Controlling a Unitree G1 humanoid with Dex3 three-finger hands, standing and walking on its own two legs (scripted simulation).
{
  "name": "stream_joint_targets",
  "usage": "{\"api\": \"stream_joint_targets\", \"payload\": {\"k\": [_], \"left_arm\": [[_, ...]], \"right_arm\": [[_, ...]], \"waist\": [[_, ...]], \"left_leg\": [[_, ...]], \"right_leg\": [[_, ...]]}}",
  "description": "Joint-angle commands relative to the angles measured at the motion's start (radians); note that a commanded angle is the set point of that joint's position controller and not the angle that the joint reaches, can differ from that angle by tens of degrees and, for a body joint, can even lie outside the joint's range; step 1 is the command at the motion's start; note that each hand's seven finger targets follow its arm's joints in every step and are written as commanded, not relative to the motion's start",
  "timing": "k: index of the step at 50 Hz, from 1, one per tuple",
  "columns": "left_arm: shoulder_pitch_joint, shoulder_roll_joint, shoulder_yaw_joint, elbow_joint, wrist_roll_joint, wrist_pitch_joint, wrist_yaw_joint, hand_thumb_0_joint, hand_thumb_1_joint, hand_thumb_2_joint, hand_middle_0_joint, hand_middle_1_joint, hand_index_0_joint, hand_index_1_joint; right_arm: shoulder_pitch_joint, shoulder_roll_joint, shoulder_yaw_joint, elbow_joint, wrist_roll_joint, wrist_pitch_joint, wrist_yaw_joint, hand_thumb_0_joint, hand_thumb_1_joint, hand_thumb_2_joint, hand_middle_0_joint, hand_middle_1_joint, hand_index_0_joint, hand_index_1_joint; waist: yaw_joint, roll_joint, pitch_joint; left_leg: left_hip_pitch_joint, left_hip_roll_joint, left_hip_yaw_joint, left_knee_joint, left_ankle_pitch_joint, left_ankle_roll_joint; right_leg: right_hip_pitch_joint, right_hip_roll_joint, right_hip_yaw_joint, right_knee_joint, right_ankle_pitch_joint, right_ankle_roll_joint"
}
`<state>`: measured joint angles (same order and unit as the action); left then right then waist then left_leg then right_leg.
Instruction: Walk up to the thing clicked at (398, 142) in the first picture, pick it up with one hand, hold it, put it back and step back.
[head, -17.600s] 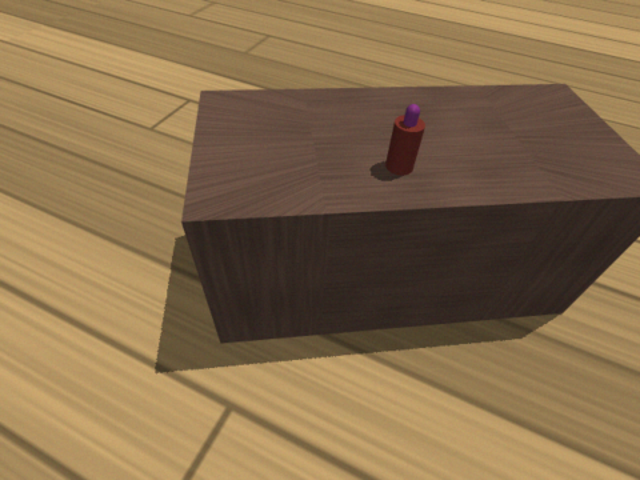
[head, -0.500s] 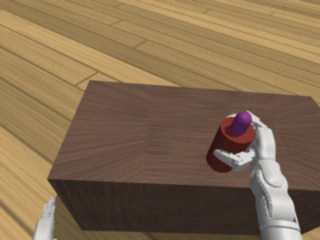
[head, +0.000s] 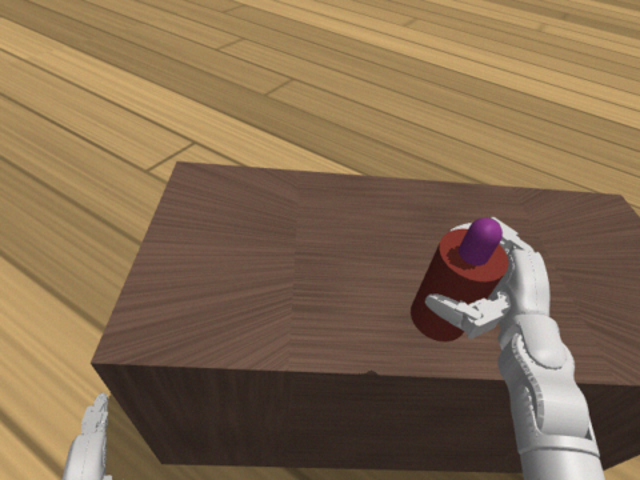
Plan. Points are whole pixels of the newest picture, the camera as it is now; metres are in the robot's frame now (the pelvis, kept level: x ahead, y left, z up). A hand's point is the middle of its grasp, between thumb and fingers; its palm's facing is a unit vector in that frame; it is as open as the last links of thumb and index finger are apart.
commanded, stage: hold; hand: right
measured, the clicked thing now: (460, 276) +0.32 -0.16 +0.13
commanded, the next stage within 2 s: crouch in 0.10 s
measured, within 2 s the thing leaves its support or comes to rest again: neither
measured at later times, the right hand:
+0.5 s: hand (456, 284) +0.34 -0.17 +0.09, palm faces +0.14 +0.99 -0.03, open 10.6 cm
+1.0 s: hand (434, 260) +0.43 -0.18 +0.04, palm faces +0.13 +0.99 -0.01, open 10.6 cm
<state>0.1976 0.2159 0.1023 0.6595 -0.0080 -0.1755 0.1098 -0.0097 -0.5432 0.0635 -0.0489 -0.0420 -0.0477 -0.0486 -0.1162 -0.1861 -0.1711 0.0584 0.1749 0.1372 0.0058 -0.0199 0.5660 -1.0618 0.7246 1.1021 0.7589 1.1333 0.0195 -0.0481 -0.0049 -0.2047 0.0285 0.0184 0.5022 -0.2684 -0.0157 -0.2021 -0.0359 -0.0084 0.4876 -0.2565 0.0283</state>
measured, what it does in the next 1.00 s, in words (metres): stands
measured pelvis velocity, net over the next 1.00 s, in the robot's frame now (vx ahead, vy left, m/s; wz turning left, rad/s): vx -0.03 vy -0.01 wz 0.03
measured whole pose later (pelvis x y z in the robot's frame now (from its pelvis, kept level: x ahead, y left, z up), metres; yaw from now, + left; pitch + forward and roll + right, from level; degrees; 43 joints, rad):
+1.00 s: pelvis -0.03 -0.01 -0.03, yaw +2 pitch +10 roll +1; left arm 0.24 0.20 0.03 0.45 0.02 -0.17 0.07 -0.01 -0.54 0.06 -0.06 -0.05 -0.06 -0.05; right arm -0.64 -0.33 -0.33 0.94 0.09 -0.29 0.02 -0.02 0.55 -1.06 0.72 1.10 0.76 1.13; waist 0.13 0.02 -0.04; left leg -0.60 0.01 -0.01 0.73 -0.30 -0.03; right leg -0.61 -0.05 -0.03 0.76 -0.33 0.01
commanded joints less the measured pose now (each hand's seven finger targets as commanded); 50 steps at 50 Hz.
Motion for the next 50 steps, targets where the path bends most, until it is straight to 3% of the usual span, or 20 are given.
{"api": "stream_joint_targets", "payload": {"k": [1, 4, 7, 10, 13, 18, 21, 22, 26, 29, 34, 35, 38, 40, 42, 46, 47, 48, 49, 50], "left_arm": [[-0.106, 0.133, 0.039, -0.197, 0.001, -0.049, 0.009, 0.0, -0.558, 0.059, -0.046, -0.044, -0.04, -0.049], [-0.093, 0.1, 0.018, -0.183, 0.0, -0.043, 0.005, 0.0, -0.558, 0.058, -0.046, -0.045, -0.041, -0.051], [-0.099, 0.137, 0.053, -0.164, 0.001, -0.045, 0.009, 0.0, -0.555, 0.058, -0.045, -0.045, -0.04, -0.05], [-0.081, 0.125, 0.045, -0.175, 0.002, -0.048, 0.006, 0.0, -0.531, 0.046, -0.05, -0.061, -0.06, -0.051], [-0.118, 0.086, 0.008, -0.166, -0.001, -0.047, 0.0, 0.0, -0.554, 0.057, -0.043, -0.044, -0.04, -0.048], [-0.084, 0.114, 0.031, -0.118, 0.0, -0.044, 0.001, 0.0, -0.553, 0.054, -0.044, -0.043, -0.041, -0.046], [-0.126, 0.097, 0.008, -0.17, 0.002, -0.054, 0.0, 0.0, -0.554, 0.053, -0.046, -0.044, -0.043, -0.047], [-0.124, 0.143, 0.044, -0.179, 0.004, -0.056, 0.003, 0.0, -0.548, 0.049, -0.047, -0.045, -0.046, -0.046], [-0.093, 0.131, 0.033, -0.227, 0.005, -0.06, 0.005, 0.0, -0.55, 0.052, -0.048, -0.046, -0.047, -0.047], [-0.057, 0.109, 0.012, -0.159, 0.009, -0.055, -0.004, 0.0, -0.555, 0.057, -0.047, -0.045, -0.044, -0.048], [-0.114, 0.123, 0.009, -0.246, 0.014, -0.064, -0.012, 0.0, -0.554, 0.056, -0.05, -0.046, -0.048, -0.048], [-0.114, 0.147, 0.028, -0.253, 0.016, -0.067, -0.009, 0.0, -0.556, 0.058, -0.049, -0.046, -0.047, -0.049], [-0.097, 0.092, -0.034, -0.313, 0.018, -0.068, -0.017, 0.0, -0.558, 0.059, -0.05, -0.046, -0.047, -0.049], [-0.054, 0.145, 0.015, -0.273, 0.021, -0.059, -0.012, 0.0, -0.56, 0.062, -0.05, -0.047, -0.046, -0.051], [-0.074, 0.123, -0.023, -0.348, 0.022, -0.063, -0.023, 0.0, -0.562, 0.063, -0.052, -0.048, -0.047, -0.052], [0.025, 0.137, 0.005, -0.336, 0.026, -0.049, -0.025, 0.0, -0.557, 0.06, -0.054, -0.05, -0.051, -0.052], [0.02, 0.142, -0.004, -0.364, 0.029, -0.052, -0.03, 0.0, -0.553, 0.058, -0.052, -0.051, -0.051, -0.052], [-0.026, 0.13, -0.024, -0.433, 0.03, -0.054, -0.031, 0.0, -0.552, 0.054, -0.055, -0.053, -0.056, -0.052], [0.003, 0.151, 0.005, -0.449, 0.034, -0.053, -0.028, 0.0, -0.548, 0.053, -0.054, -0.051, -0.055, -0.05], [0.06, 0.146, 0.0, -0.397, 0.039, -0.043, -0.033, 0.0, -0.554, 0.057, -0.053, -0.051, -0.052, -0.052]], "right_arm": [[-0.396, -0.185, -0.102, -0.352, 0.032, -0.115, -0.004, 0.0, -0.057, -1.283, 1.224, 1.404, 1.279, 1.404], [-0.393, -0.133, -0.052, -0.379, 0.033, -0.106, -0.001, 0.0, -0.051, -1.286, 1.221, 1.406, 1.277, 1.406], [-0.416, -0.168, -0.08, -0.319, 0.028, -0.103, -0.005, 0.0, -0.054, -1.271, 1.214, 1.392, 1.269, 1.392], [-0.425, -0.164, -0.078, -0.388, 0.025, -0.11, -0.011, 0.0, 0.01, -1.314, 1.202, 1.419, 1.266, 1.419], [-0.41, -0.156, -0.086, -0.334, 0.031, -0.112, -0.012, 0.0, -0.138, -1.265, 1.257, 1.396, 1.303, 1.396], [-0.492, -0.163, -0.095, -0.153, 0.017, -0.13, -0.015, 0.0, -0.126, -1.28, 1.264, 1.413, 1.313, 1.413], [-0.575, -0.154, -0.074, -0.073, 0.009, -0.18, -0.004, 0.0, -0.125, -1.281, 1.263, 1.412, 1.312, 1.412], [-0.597, -0.176, -0.089, -0.052, 0.008, -0.201, -0.004, 0.0, -0.104, -1.286, 1.256, 1.414, 1.307, 1.415], [-0.73, -0.214, -0.097, 0.02, 0.006, -0.287, 0.001, 0.0, -0.138, -1.277, 1.26, 1.404, 1.307, 1.404], [-0.728, -0.245, -0.133, 0.178, 0.006, -0.325, 0.002, 0.0, -0.1, -1.263, 1.245, 1.393, 1.293, 1.393], [-0.887, -0.33, -0.172, 0.251, -0.015, -0.427, 0.001, 0.0, -0.07, -1.266, 1.226, 1.389, 1.277, 1.389], [-0.88, -0.323, -0.17, 0.333, -0.018, -0.437, 0.004, 0.0, -0.074, -1.268, 1.233, 1.394, 1.284, 1.394], [-0.995, -0.34, -0.169, 0.34, -0.027, -0.489, 0.009, 0.0, -0.063, -1.29, 1.243, 1.415, 1.296, 1.415], [-0.984, -0.364, -0.185, 0.449, -0.032, -0.5, 0.006, 0.0, -0.073, -1.286, 1.239, 1.409, 1.292, 1.41], [-1.021, -0.368, -0.187, 0.463, -0.036, -0.52, 0.013, 0.0, -0.071, -1.289, 1.235, 1.409, 1.289, 1.409], [-1.04, -0.38, -0.197, 0.595, -0.043, -0.542, 0.019, 0.0, -0.078, -1.302, 1.234, 1.415, 1.288, 1.415], [-1.008, -0.356, -0.186, 0.653, -0.045, -0.542, 0.025, 0.0, -0.077, -1.302, 1.237, 1.418, 1.292, 1.418], [-1.102, -0.423, -0.216, 0.524, -0.05, -0.565, 0.016, 0.0, -0.071, -1.309, 1.229, 1.418, 1.285, 1.419], [-1.146, -0.418, -0.203, 0.542, -0.06, -0.573, 0.016, 0.0, -0.092, -1.308, 1.238, 1.419, 1.292, 1.419], [-1.083, -0.419, -0.219, 0.628, -0.061, -0.572, 0.017, 0.0, -0.106, -1.307, 1.245, 1.42, 1.297, 1.42]], "waist": [[-0.014, 0.046, -0.274], [-0.008, 0.045, -0.247], [0.002, 0.031, -0.228], [-0.007, 0.017, -0.256], [-0.016, 0.042, -0.238], [0.023, 0.054, -0.212], [0.039, 0.066, -0.224], [0.045, 0.086, -0.246], [0.062, 0.061, -0.321], [0.049, 0.026, -0.278], [0.057, -0.001, -0.379], [0.066, 0.013, -0.407], [0.074, -0.023, -0.487], [0.078, -0.011, -0.455], [0.078, -0.026, -0.489], [0.109, -0.03, -0.474], [0.11, -0.008, -0.483], [0.093, -0.038, -0.565], [0.126, -0.043, -0.616], [0.11, -0.062, -0.549]], "left_leg": [[0.046, -0.025, 0.037, -0.057, 0.299, -0.001], [0.036, -0.023, 0.035, -0.065, 0.293, -0.001], [0.015, -0.021, 0.031, -0.072, 0.25, 0.0], [0.02, -0.024, 0.036, -0.065, 0.252, 0.002], [0.034, -0.022, 0.033, -0.07, 0.25, -0.001], [-0.028, -0.026, 0.029, -0.061, 0.239, -0.003], [-0.055, -0.023, 0.021, -0.056, 0.197, -0.004], [-0.063, -0.025, 0.022, -0.049, 0.191, -0.003], [-0.073, -0.021, 0.007, -0.025, 0.2, -0.004], [-0.114, -0.022, 0.002, -0.003, 0.193, -0.002], [-0.134, -0.023, -0.013, 0.041, 0.145, 0.003], [-0.133, -0.027, -0.01, 0.054, 0.156, 0.001], [-0.159, -0.034, -0.007, 0.091, 0.193, 0.006], [-0.186, -0.038, -0.007, 0.109, 0.179, 0.009], [-0.2, -0.039, -0.007, 0.119, 0.174, 0.009], [-0.266, -0.047, -0.005, 0.144, 0.155, 0.012], [-0.273, -0.052, 0.0, 0.154, 0.161, 0.009], [-0.256, -0.05, -0.005, 0.169, 0.191, 0.012], [-0.282, -0.056, 0.0, 0.181, 0.217, 0.01], [-0.302, -0.055, 0.006, 0.193, 0.214, 0.014]], "right_leg": [[0.134, 0.03, -0.016, -0.034, 0.256, -0.035], [0.124, 0.033, -0.019, -0.039, 0.242, -0.038], [0.112, 0.032, -0.018, -0.044, 0.195, -0.039], [0.136, 0.029, -0.017, -0.042, 0.205, -0.034], [0.098, 0.033, -0.016, -0.042, 0.196, -0.039], [0.088, 0.025, -0.015, -0.03, 0.18, -0.041], [0.08, 0.026, -0.018, -0.024, 0.129, -0.045], [0.077, 0.024, -0.014, -0.024, 0.121, -0.044], [0.086, 0.026, -0.015, 0.009, 0.128, -0.044], [0.013, 0.029, -0.019, 0.029, 0.117, -0.042], [-0.047, 0.023, -0.011, 0.082, 0.067, -0.038], [-0.056, 0.021, -0.009, 0.095, 0.074, -0.038], [-0.048, 0.017, -0.005, 0.135, 0.126, -0.035], [-0.095, 0.016, 0.0, 0.144, 0.115, -0.034], [-0.104, 0.014, 0.001, 0.16, 0.116, -0.033], [-0.14, 0.013, 0.004, 0.191, 0.101, -0.033], [-0.14, 0.009, 0.008, 0.198, 0.118, -0.033], [-0.119, 0.01, 0.007, 0.216, 0.163, -0.03], [-0.074, 0.004, 0.011, 0.237, 0.223, -0.029], [-0.117, 0.005, 0.012, 0.247, 0.252, -0.024]]}}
